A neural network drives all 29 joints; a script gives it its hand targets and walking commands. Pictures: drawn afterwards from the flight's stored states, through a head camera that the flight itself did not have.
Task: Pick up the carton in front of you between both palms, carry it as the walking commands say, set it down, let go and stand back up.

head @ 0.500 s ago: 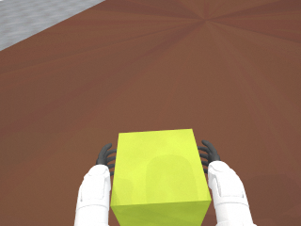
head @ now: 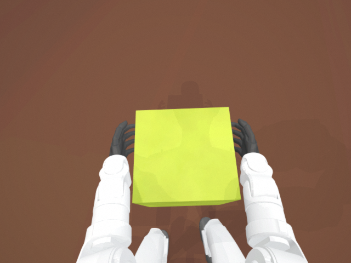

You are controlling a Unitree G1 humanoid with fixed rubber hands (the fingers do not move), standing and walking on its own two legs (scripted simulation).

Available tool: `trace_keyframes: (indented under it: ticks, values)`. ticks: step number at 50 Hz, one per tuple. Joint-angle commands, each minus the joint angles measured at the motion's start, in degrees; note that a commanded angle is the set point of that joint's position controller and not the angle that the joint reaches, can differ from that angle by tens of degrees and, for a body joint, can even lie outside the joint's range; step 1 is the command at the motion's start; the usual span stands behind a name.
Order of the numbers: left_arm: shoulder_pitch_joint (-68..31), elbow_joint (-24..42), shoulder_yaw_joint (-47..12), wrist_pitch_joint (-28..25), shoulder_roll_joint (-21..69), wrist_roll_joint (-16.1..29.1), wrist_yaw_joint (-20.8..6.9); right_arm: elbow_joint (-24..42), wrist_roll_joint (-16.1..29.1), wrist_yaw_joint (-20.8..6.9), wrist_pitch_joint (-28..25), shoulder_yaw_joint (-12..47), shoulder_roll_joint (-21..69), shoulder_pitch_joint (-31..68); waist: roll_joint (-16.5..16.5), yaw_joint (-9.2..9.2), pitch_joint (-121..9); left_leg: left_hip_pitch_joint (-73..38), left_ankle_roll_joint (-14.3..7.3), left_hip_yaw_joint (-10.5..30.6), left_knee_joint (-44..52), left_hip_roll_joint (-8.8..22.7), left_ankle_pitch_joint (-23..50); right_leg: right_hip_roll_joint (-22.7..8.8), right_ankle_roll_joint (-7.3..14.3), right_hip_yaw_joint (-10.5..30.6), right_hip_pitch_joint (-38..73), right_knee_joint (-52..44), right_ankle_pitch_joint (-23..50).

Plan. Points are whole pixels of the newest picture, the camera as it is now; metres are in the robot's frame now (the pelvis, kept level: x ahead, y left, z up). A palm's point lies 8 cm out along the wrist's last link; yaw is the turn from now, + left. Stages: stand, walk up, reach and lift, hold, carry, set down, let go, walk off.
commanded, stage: set down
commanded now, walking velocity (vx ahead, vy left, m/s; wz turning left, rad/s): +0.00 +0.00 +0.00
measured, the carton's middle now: (183, 164) +0.36 -0.01 -0.14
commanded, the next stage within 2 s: none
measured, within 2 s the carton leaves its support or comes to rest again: neither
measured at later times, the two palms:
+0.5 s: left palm (140, 151) +0.43 +0.12 -0.21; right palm (239, 152) +0.40 -0.18 -0.21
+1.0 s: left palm (153, 154) +0.46 +0.09 -0.37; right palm (233, 158) +0.42 -0.20 -0.38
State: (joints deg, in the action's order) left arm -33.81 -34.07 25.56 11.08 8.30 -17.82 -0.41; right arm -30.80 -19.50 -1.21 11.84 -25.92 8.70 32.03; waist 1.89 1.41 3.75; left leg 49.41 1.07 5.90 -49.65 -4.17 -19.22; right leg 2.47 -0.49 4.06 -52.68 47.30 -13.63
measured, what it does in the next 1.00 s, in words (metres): lowers itself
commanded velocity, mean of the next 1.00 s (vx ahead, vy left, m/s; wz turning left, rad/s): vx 0.00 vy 0.00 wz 0.00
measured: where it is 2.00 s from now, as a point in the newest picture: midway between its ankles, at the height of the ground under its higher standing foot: (185, 256)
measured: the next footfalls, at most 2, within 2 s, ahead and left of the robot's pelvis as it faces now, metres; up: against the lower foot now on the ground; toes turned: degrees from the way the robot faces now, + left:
none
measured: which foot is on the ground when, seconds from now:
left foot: down 0.00-1.00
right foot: down 0.00-1.00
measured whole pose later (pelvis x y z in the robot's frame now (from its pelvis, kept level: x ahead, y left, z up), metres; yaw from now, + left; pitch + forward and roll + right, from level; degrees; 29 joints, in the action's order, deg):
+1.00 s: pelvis -0.04 +0.00 -0.26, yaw +3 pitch +46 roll +2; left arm -63.4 -48.8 20.5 9.7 -2.2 -6.8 7.0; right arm -41.6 -8.3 3.1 11.8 -25.4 -3.6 58.2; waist 3.7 4.9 -4.2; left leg 119.4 3.9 3.7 -106.8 -10.4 -33.7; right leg 5.8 -3.6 5.5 -123.5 104.3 -26.7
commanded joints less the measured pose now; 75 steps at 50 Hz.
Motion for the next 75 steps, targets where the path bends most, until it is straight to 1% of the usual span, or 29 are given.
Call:
trace_keyframes:
  ticks: [1, 2, 4, 5, 7, 10, 12, 15, 19, 24, 34, 38, 45, 50, 55, 63, 65, 66, 68, 71, 75]
  values:
    - [-27.28, -1.41, -33.28, -5.37, 48.22, 8.86, -8.75, -0.76, 8.61, -8.47, -5.21, 33.13, 46.56, 28.71, -1.44, 0.48, -53.92, 0.34, 1.09, -2.91, -1.8, -4.49, 17.09, 4.03, -0.06, -1.2, 26.26, 7.19, 23.56]
    - [-27.3, -0.67, -35.13, -5.61, 48.94, 9.7, -8.43, 0.11, 9.49, -8.57, -5.4, 34.91, 47.13, 28.78, -1.48, 0.6, -58.0, 1.41, 1.23, -2.91, -3.4, -4.63, 18.47, 4.14, -0.26, -1.31, 25.23, 9.0, 25.04]
    - [-27.14, 0.5, -37.65, -5.4, 49.8, 10.99, -7.92, 1.65, 10.82, -8.91, -5.1, 37.38, 47.53, 28.88, -1.34, 0.85, -63.39, 3.33, 1.43, -2.96, -6.12, -5.02, 19.72, 4.44, -0.66, -1.74, 21.35, 11.93, 25.38]
    - [-26.8, 0.76, -38.64, -5.03, 50.45, 11.49, -7.71, 1.81, 11.17, -9.06, -4.65, 38.21, 47.57, 28.47, -1.17, 1.2, -64.55, 4.16, 1.56, -3.04, -7.19, -5.19, 19.7, 4.61, -0.85, -1.99, 19.01, 12.88, 24.67]
    - [-26.91, 0.77, -39.16, -4.06, 50.9, 12.06, -7.54, 1.0, 11.65, -9.49, -3.52, 38.45, 47.39, 28.12, -0.82, 1.66, -63.98, 6.99, 1.78, -3.27, -8.9, -5.43, 17.29, 4.89, -1.04, -2.42, 13.63, 14.28, 21.31]
    - [-28.2, -0.82, -37.99, -2.37, 51.19, 11.89, -7.64, -1.44, 11.66, -10.09, -1.74, 37.03, 46.99, 29.0, -0.43, 2.17, -60.18, 12.75, 1.78, -3.67, -10.96, -5.64, 10.6, 5.11, -1.01, -2.97, 6.04, 15.94, 14.21]
    - [-29.48, -2.53, -36.45, -1.5, 50.98, 11.46, -7.69, -3.05, 11.31, -10.22, -0.79, 35.52, 46.63, 30.18, -0.53, 2.33, -58.11, 16.89, 1.62, -3.93, -12.56, -5.75, 7.02, 5.21, -0.93, -3.21, 2.08, 17.36, 10.71]
    - [-31.41, -4.8, -34.11, -1.01, 50.06, 10.89, -7.39, -5.14, 10.79, -9.92, -0.12, 33.33, 45.72, 31.96, -0.78, 2.5, -57.16, 21.84, 1.39, -4.32, -15.37, -5.96, 4.53, 5.33, -1.01, -3.42, -2.63, 20.01, 8.34]
    - [-34.18, -7.0, -31.72, -1.54, 48.26, 10.52, -6.48, -7.32, 10.56, -9.11, -0.43, 30.91, 44.35, 34.2, -0.94, 2.71, -57.71, 27.37, 1.49, -4.93, -19.45, -6.5, 3.08, 5.57, -1.37, -3.8, -7.72, 23.97, 7.19]
    - [-38.87, -8.27, -30.74, -2.74, 46.2, 11.09, -5.09, -8.51, 11.2, -7.98, -1.29, 29.34, 42.5, 37.92, -0.7, 3.42, -60.25, 32.83, 1.75, -5.88, -24.96, -7.26, 1.33, 5.88, -1.87, -4.5, -12.67, 29.17, 5.99]
    - [-48.44, -7.99, -32.49, -3.33, 43.58, 13.86, -2.6, -7.16, 14.51, -5.93, -1.56, 30.47, 39.91, 47.09, -0.05, 4.6, -67.47, 39.96, 2.01, -7.94, -35.76, -8.48, -1.25, 6.18, -2.55, -5.76, -17.68, 38.73, 4.73]
    - [-51.86, -9.0, -31.84, -2.98, 42.66, 14.24, -2.08, -7.26, 15.18, -5.68, -1.15, 30.21, 38.73, 50.8, -0.43, 5.07, -67.94, 43.1, 1.83, -8.48, -39.28, -8.67, -3.14, 5.99, -2.67, -6.28, -20.04, 41.84, 3.23]
    - [-57.66, -12.13, -29.32, -2.59, 40.59, 14.01, -1.76, -9.0, 15.25, -5.8, -0.55, 27.83, 36.15, 56.38, -0.62, 5.89, -66.48, 48.88, 1.36, -9.26, -44.7, -8.75, -5.86, 5.42, -2.87, -7.01, -24.78, 46.72, 1.11]
    - [-61.29, -14.23, -28.1, -2.7, 38.86, 14.19, -1.56, -10.38, 15.26, -6.37, -0.51, 25.93, 33.93, 59.61, -0.27, 6.64, -65.48, 52.02, 1.2, -9.63, -48.36, -8.71, -6.15, 5.03, -2.98, -7.62, -28.51, 50.38, 1.27]
    - [-64.82, -15.5, -28.37, -2.9, 37.27, 15.23, -1.23, -11.21, 15.91, -7.14, -0.76, 24.96, 31.55, 62.75, 0.65, 7.44, -65.11, 53.66, 1.21, -9.9, -52.0, -8.59, -5.32, 4.59, -2.96, -8.2, -32.03, 54.17, 2.21]
    - [-70.54, -15.89, -31.53, -3.17, 35.5, 18.8, -0.83, -11.44, 18.53, -8.04, -1.41, 25.68, 28.27, 68.01, 1.93, 8.97, -65.99, 53.59, 1.3, -10.06, -57.78, -8.26, -2.57, 3.7, -2.75, -8.94, -35.0, 60.12, 4.98]
    - [-72.2, -14.91, -32.98, -3.3, 35.61, 20.09, -0.86, -9.68, 19.84, -8.32, -1.61, 26.56, 28.21, 70.4, 2.16, 9.63, -67.22, 52.75, 1.07, -9.82, -59.03, -8.18, -1.89, 3.6, -2.7, -9.26, -35.89, 61.39, 5.66]
    - [-72.8, -14.49, -33.85, -3.34, 36.14, 20.46, -0.91, -8.75, 20.68, -8.6, -1.66, 26.78, 28.39, 71.48, 3.37, 10.03, -66.95, 52.39, 0.96, -9.86, -59.6, -8.11, -1.12, 3.62, -2.52, -9.17, -36.9, 61.8, 6.25]
    - [-73.54, -13.85, -35.25, -3.15, 37.95, 20.87, -1.01, -8.27, 21.49, -9.23, -1.65, 27.19, 28.34, 71.98, 5.64, 10.74, -66.74, 51.96, 1.03, -10.08, -60.68, -8.16, 1.06, 3.68, -2.17, -8.95, -37.43, 62.84, 8.09]
    - [-72.65, -13.62, -36.19, -2.96, 39.52, 20.81, -1.23, -9.71, 21.91, -10.12, -1.4, 26.74, 28.76, 70.34, 7.24, 10.58, -66.12, 52.74, 1.29, -10.16, -61.53, -8.29, 2.66, 3.77, -1.81, -8.78, -37.82, 64.01, 10.06]
    - [-70.65, -15.97, -34.38, -3.02, 38.91, 19.83, -1.87, -13.92, 20.14, -11.04, -1.08, 24.3, 28.53, 67.48, 6.69, 10.54, -59.56, 56.63, 1.23, -9.73, -61.44, -8.46, 1.21, 3.76, -1.47, -8.84, -41.6, 64.48, 8.38]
